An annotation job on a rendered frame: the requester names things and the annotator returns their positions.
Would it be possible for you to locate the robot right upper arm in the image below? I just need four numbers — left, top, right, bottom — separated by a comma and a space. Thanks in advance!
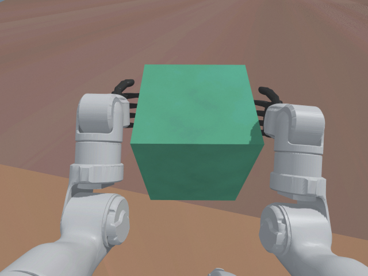
259, 202, 368, 276

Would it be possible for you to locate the right robot shin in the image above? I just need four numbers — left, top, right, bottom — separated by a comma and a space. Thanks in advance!
210, 268, 224, 274

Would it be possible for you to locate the robot left upper arm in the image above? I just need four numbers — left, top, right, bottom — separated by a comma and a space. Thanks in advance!
0, 192, 130, 276

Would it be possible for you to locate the carton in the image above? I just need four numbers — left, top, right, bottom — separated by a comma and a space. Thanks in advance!
130, 64, 264, 201

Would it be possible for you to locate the robot right hand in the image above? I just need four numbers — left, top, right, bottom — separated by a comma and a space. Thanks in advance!
254, 87, 282, 137

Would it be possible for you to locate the left robot forearm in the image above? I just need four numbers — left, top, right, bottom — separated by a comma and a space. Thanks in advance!
60, 94, 130, 233

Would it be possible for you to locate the right robot forearm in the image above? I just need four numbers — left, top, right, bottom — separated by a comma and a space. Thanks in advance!
263, 103, 332, 245

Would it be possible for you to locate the robot left hand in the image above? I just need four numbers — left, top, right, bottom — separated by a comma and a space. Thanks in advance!
112, 79, 139, 128

